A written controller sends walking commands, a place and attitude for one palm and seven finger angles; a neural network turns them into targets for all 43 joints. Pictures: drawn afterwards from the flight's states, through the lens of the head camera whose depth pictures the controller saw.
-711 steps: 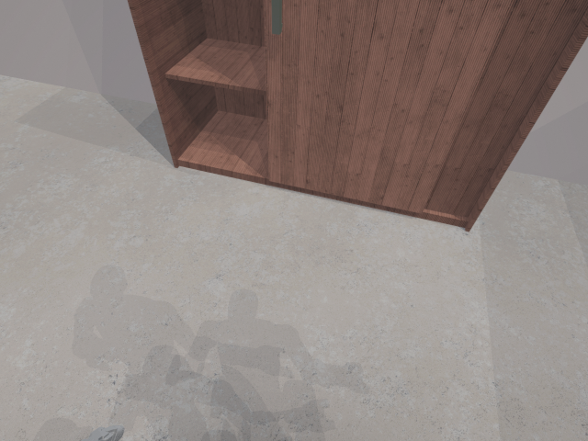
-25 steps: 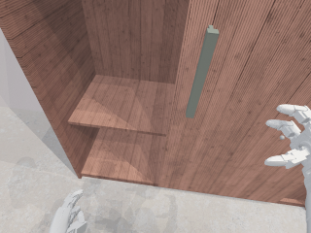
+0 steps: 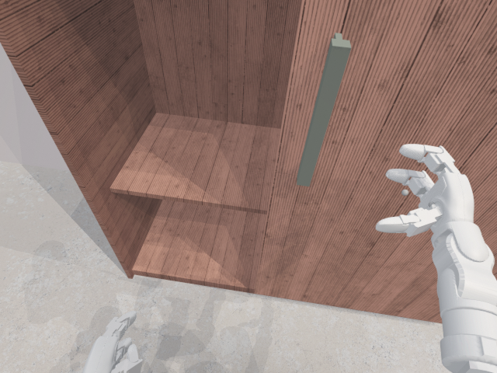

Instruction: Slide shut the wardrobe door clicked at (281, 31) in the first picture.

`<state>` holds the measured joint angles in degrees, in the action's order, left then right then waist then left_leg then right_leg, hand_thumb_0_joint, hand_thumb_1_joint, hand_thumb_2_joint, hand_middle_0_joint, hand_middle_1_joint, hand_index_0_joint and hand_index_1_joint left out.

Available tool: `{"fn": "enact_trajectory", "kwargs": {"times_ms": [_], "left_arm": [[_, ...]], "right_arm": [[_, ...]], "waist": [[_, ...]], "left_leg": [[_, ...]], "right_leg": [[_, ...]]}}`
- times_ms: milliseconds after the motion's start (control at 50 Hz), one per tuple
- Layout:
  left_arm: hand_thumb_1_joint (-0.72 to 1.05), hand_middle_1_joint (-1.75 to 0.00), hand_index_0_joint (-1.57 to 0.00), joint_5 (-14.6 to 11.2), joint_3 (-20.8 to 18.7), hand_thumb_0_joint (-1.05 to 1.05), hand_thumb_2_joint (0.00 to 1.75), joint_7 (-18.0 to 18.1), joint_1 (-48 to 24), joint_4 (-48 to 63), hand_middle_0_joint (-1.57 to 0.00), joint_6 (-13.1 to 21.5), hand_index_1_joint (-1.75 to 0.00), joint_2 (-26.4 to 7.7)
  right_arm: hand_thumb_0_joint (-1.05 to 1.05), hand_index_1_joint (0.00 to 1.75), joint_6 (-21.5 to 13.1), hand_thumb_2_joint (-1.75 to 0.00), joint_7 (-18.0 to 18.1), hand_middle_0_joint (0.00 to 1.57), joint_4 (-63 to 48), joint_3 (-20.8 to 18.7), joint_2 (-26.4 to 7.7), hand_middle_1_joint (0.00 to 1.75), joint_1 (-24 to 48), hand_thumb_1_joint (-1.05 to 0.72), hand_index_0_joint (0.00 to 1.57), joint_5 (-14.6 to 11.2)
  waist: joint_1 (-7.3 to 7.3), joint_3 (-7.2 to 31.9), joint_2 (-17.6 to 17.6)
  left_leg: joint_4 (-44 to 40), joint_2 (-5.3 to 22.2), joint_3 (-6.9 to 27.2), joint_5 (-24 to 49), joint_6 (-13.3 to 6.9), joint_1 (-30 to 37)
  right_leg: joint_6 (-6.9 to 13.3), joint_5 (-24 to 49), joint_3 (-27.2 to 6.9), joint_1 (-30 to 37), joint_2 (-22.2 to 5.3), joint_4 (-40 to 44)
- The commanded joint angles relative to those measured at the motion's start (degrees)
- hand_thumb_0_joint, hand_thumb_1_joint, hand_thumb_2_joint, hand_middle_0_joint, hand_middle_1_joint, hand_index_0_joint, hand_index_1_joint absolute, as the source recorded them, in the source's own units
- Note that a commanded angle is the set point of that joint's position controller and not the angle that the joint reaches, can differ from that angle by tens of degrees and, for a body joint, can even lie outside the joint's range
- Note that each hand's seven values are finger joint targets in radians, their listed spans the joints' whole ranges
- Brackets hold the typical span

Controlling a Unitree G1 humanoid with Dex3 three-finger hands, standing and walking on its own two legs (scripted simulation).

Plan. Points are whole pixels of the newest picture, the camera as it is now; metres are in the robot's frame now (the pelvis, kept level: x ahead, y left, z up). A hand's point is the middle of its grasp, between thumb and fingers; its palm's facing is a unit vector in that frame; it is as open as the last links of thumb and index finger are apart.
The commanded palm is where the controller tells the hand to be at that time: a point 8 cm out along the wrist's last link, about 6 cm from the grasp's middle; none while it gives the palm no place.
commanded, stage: move the hooked fingers beside the handle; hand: right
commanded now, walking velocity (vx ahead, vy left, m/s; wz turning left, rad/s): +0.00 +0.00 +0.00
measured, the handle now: (318, 119) +0.52 -0.08 +0.16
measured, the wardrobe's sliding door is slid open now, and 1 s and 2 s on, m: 0.52 0.52 0.52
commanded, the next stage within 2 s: feel for the door with the fingertips in 1.48 s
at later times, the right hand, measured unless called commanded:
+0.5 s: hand (362, 167) +0.43 -0.15 +0.13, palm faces +0.07 +1.00 +0.01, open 14.0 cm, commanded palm +0.40 -0.21 +0.13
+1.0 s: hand (352, 158) +0.45 -0.14 +0.13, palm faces +0.11 +0.99 +0.00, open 14.0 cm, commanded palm +0.42 -0.19 +0.13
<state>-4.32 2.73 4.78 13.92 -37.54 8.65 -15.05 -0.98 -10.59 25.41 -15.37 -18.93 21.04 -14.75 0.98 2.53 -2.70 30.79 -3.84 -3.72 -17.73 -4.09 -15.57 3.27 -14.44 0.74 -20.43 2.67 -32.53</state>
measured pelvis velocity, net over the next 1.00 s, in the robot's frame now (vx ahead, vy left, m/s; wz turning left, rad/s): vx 0.00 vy -0.01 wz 0.04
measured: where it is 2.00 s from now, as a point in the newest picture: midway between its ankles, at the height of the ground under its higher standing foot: outside the picture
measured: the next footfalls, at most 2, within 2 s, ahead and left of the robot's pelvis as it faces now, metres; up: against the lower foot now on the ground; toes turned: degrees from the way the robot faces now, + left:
none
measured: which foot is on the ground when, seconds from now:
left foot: down 0.00-1.00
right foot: down 0.00-1.00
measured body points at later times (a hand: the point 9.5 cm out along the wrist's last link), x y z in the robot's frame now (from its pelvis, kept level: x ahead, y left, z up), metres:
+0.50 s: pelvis +0.00 -0.02 +0.00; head +0.02 -0.01 +0.45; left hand +0.10 +0.23 -0.11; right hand +0.42 -0.21 +0.13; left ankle -0.02 +0.07 -0.73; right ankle +0.03 -0.08 -0.73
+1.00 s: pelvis +0.00 -0.01 -0.01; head +0.03 +0.00 +0.44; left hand +0.05 +0.25 -0.13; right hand +0.44 -0.19 +0.13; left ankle -0.02 +0.07 -0.73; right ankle +0.03 -0.08 -0.73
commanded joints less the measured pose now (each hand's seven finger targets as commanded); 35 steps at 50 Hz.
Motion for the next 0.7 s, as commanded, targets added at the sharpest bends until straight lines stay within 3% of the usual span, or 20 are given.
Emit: {"fn": "enact_trajectory", "kwargs": {"times_ms": [0, 40, 80, 100, 160, 180, 200, 240, 280, 300, 340, 360, 420, 460, 540, 560, 580, 600, 660, 680], "left_arm": [[0.90, -0.30, -0.20, 0.1, -2.9, 0.00, 0.90, 0.2, -2.8, 8.0, -0.20, 1.8, -0.30, -7.6], [0.90, -0.30, -0.20, -0.1, -2.7, 0.00, 0.90, -0.1, -2.8, 8.3, -0.20, 1.2, -0.30, -7.2], [0.90, -0.30, -0.20, 0.1, -3.0, 0.00, 0.90, -0.4, -2.5, 8.0, -0.20, 0.9, -0.30, -7.2], [0.90, -0.30, -0.20, 0.1, -3.1, 0.00, 0.90, -0.4, -2.0, 7.7, -0.20, 0.6, -0.30, -7.4], [0.90, -0.30, -0.20, 0.4, -3.3, 0.00, 0.90, -0.5, -1.6, 7.4, -0.20, 0.2, -0.30, -7.3], [0.90, -0.30, -0.20, 0.3, -3.3, 0.00, 0.90, -0.7, -1.6, 7.4, -0.20, 0.3, -0.30, -7.1], [0.90, -0.30, -0.20, 0.3, -3.4, 0.00, 0.90, -0.8, -1.1, 6.8, -0.20, 0.2, -0.30, -7.3], [0.90, -0.30, -0.20, 0.5, -3.7, 0.00, 0.90, -0.9, -0.6, 6.0, -0.20, 0.2, -0.30, -7.4], [0.90, -0.30, -0.20, 0.6, -3.8, 0.00, 0.90, -1.2, 0.0, 5.7, -0.20, -0.3, -0.30, -7.6], [0.90, -0.30, -0.20, 0.6, -3.7, 0.00, 0.90, -1.3, 0.2, 5.3, -0.20, -0.5, -0.30, -7.5], [0.90, -0.30, -0.20, 0.8, -3.8, 0.00, 0.90, -1.5, 0.9, 4.5, -0.20, -0.8, -0.30, -7.6], [0.90, -0.30, -0.20, 1.1, -3.8, 0.00, 0.90, -1.7, 1.4, 4.3, -0.20, -1.2, -0.30, -7.8], [0.90, -0.30, -0.20, 1.4, -3.9, 0.00, 0.90, -2.1, 1.9, 4.6, -0.20, -1.6, -0.30, -7.6], [0.90, -0.30, -0.20, 1.7, -3.7, 0.00, 0.90, -2.3, 2.6, 4.0, -0.20, -2.0, -0.30, -7.7], [0.90, -0.30, -0.20, 2.0, -4.0, 0.00, 0.90, -3.0, 3.9, 3.7, -0.20, -2.0, -0.30, -7.6], [0.90, -0.30, -0.20, 2.2, -4.1, 0.00, 0.90, -3.1, 4.6, 3.2, -0.20, -2.3, -0.30, -7.9], [0.90, -0.30, -0.20, 2.1, -4.1, 0.00, 0.90, -3.3, 5.0, 3.3, -0.20, -2.3, -0.30, -7.9], [0.90, -0.30, -0.20, 2.1, -4.3, 0.00, 0.90, -3.4, 5.4, 3.0, -0.20, -2.4, -0.30, -7.9], [0.90, -0.30, -0.20, 2.5, -4.6, 0.00, 0.90, -3.8, 6.5, 3.2, -0.20, -2.9, -0.30, -8.3], [0.90, -0.30, -0.20, 2.3, -4.6, 0.00, 0.90, -4.1, 6.5, 3.6, -0.20, -3.0, -0.30, -8.2]], "right_arm": [[0.00, 1.20, -4.2, -0.30, 2.0, 0.30, -10.3, -5.3, -13.7, 1.20, 19.5, 0.50, 0.30, -0.1], [0.00, 1.20, -4.4, -0.30, 2.6, 0.30, -10.7, -2.6, -11.3, 1.20, 22.1, 0.50, 0.30, 0.7], [0.00, 1.20, -4.6, -0.30, 3.5, 0.30, -10.1, -1.3, -9.9, 1.20, 24.4, 0.50, 0.30, 1.3], [0.00, 1.20, -4.8, -0.30, 4.1, 0.30, -9.4, -2.7, -11.3, 1.20, 24.4, 0.50, 0.30, 1.4], [0.00, 1.20, -6.2, -0.30, 5.1, 0.30, -11.4, 0.8, -8.3, 1.20, 28.7, 0.50, 0.30, 2.0], [0.00, 1.20, -6.5, -0.30, 5.3, 0.30, -11.1, 2.8, -6.0, 1.20, 29.8, 0.50, 0.30, 2.2], [0.00, 1.20, -6.7, -0.30, 5.9, 0.30, -9.6, 2.4, -6.3, 1.20, 30.5, 0.50, 0.30, 2.3], [0.00, 1.20, -7.4, -0.30, 6.9, 0.30, -9.0, 2.6, -5.9, 1.20, 32.9, 0.50, 0.30, 2.6], [0.00, 1.20, -7.4, -0.30, 8.1, 0.30, -6.4, 3.1, -4.8, 1.20, 31.6, 0.50, 0.30, 3.1], [0.00, 1.20, -7.3, -0.30, 8.5, 0.30, -5.5, 5.1, -2.8, 1.20, 34.2, 0.50, 0.30, 3.2], [0.00, 1.20, -7.2, -0.30, 9.8, 0.30, -1.9, 4.4, -3.3, 1.20, 36.8, 0.50, 0.30, 3.9], [0.00, 1.20, -7.2, -0.30, 10.6, 0.30, -0.4, 3.6, -3.8, 1.20, 36.6, 0.50, 0.30, 4.3], [0.00, 1.20, -8.3, -0.30, 12.3, 0.30, 1.3, 2.6, -4.2, 1.20, 38.8, 0.50, 0.30, 5.1], [0.00, 1.20, -9.6, -0.30, 13.1, 0.30, 3.2, 1.6, -6.0, 1.20, 41.6, 0.50, 0.30, 5.8], [0.00, 1.20, -12.2, -0.30, 13.8, 0.30, 6.7, 3.1, -3.9, 1.20, 45.4, 0.50, 0.30, 6.6], [0.00, 1.20, -12.5, -0.30, 14.1, 0.30, 8.3, 2.5, -4.8, 1.20, 46.1, 0.50, 0.30, 7.1], [0.00, 1.20, -12.8, -0.30, 14.2, 0.30, 9.8, 4.1, -2.8, 1.20, 47.5, 0.50, 0.30, 7.2], [0.00, 1.20, -13.2, -0.30, 14.3, 0.30, 10.8, 4.4, -2.5, 1.20, 48.9, 0.50, 0.30, 7.4], [0.00, 1.20, -13.7, -0.30, 14.5, 0.30, 12.9, 1.5, -4.9, 1.20, 44.9, 0.50, 0.30, 7.6], [0.00, 1.20, -13.8, -0.30, 14.3, 0.30, 13.0, 2.7, -3.3, 1.20, 44.5, 0.50, 0.30, 7.6]], "waist": [[-0.63, 15.6, 4.0], [-0.08, 14.5, 1.0], [0.41, 13.5, 0.7], [0.14, 13.6, 0.9], [1.06, 15.2, 0.8], [1.62, 15.5, -0.9], [1.63, 15.1, 0.1], [1.92, 16.1, -1.0], [1.79, 16.2, 1.1], [2.56, 15.2, 1.5], [2.65, 14.1, 1.7], [2.41, 14.1, 3.6], [2.09, 16.7, 2.9], [2.24, 16.3, 2.7], [3.08, 17.5, 0.6], [3.36, 17.0, 2.4], [4.16, 17.0, 3.2], [4.32, 17.0, 2.3], [2.66, 19.4, 1.6], [3.08, 20.5, 1.7]], "left_leg": [[-4.2, 3.4, 4.2, 19.1, 3.2, 1.1], [-4.1, 3.3, 3.8, 17.9, 2.9, -0.4], [-4.2, 3.1, 3.5, 16.8, 2.7, -1.8], [-4.3, 3.0, 3.5, 16.0, 2.6, -1.9], [-4.2, 3.0, 3.2, 15.4, 2.4, -2.3], [-3.9, 2.8, 3.0, 14.8, 2.3, -4.0], [-4.1, 2.6, 2.9, 13.3, 2.3, -4.9], [-4.0, 2.6, 2.7, 12.6, 2.2, -6.1], [-3.8, 2.5, 2.5, 12.6, 2.2, -6.1], [-3.8, 2.5, 2.4, 12.1, 2.4, -7.0], [-3.9, 2.5, 2.3, 10.5, 2.3, -8.0], [-3.9, 2.5, 2.4, 10.5, 2.3, -7.0], [-3.0, 2.5, 2.5, 11.6, 2.3, -6.5], [-2.9, 2.4, 2.8, 11.0, 2.2, -6.3], [-1.9, 2.1, 2.8, 11.4, 2.2, -8.5], [-1.9, 2.1, 2.7, 11.4, 2.1, -8.1], [-1.6, 2.0, 2.6, 11.5, 2.3, -9.0], [-1.5, 1.9, 2.5, 11.1, 2.2, -10.0], [-0.9, 1.9, 2.6, 12.7, 1.8, -8.0], [-0.5, 1.8, 2.5, 13.6, 2.0, -8.3]], "right_leg": [[0.0, 13.1, -3.4, 10.6, -2.1, 2.6], [-0.3, 13.1, -3.4, 11.3, -2.1, 2.9], [-0.4, 13.0, -3.8, 11.7, -2.4, 2.8], [-0.5, 12.8, -4.1, 11.9, -2.5, 2.9], [-0.6, 13.6, -4.4, 13.8, -2.8, 2.7], [-0.9, 13.9, -4.8, 15.3, -3.0, 2.7], [-1.0, 13.0, -5.5, 15.6, -3.2, 2.9], [-1.4, 13.3, -5.8, 17.3, -3.5, 2.9], [-1.5, 14.0, -6.0, 16.8, -3.7, 3.0], [-1.6, 13.3, -6.1, 16.6, -3.7, 3.0], [-1.8, 11.5, -6.4, 15.5, -3.7, 3.4], [-1.4, 11.3, -6.1, 14.1, -3.6, 3.1], [-1.6, 12.8, -5.7, 14.7, -3.5, 2.8], [-1.6, 12.0, -5.6, 13.3, -3.4, 2.4], [-1.8, 13.0, -5.5, 14.3, -3.6, 1.5], [-1.6, 12.8, -5.6, 13.1, -3.6, 1.1], [-1.5, 12.6, -5.6, 13.0, -3.6, 1.0], [-1.6, 12.3, -5.7, 13.2, -3.7, 0.8], [-1.7, 14.4, -5.3, 12.8, -3.3, 0.2], [-1.8, 15.3, -5.2, 13.5, -3.4, 0.0]]}}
